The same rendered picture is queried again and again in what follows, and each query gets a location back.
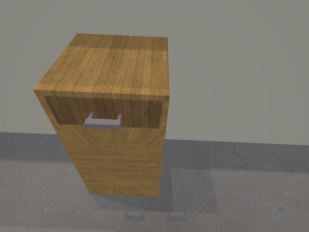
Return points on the cabinet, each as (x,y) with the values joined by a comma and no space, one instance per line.
(127,161)

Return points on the drawer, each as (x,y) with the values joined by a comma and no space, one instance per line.
(142,114)

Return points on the handle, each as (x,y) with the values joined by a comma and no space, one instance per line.
(103,124)

